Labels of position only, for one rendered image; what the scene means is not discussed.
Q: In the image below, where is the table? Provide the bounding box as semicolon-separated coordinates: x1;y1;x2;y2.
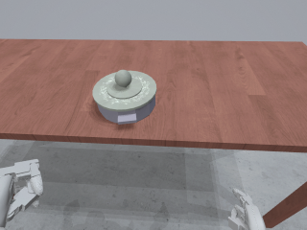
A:
0;38;307;228

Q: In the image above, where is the pot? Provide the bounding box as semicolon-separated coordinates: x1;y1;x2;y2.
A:
98;96;155;125

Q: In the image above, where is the lid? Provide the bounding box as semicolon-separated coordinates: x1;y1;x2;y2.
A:
92;70;156;112

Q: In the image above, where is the robot left hand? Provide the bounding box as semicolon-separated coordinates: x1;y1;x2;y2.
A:
0;159;43;228

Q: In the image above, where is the knob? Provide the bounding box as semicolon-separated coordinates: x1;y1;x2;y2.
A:
114;69;132;87

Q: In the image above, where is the robot right hand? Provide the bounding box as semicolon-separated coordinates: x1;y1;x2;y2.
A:
228;188;267;230

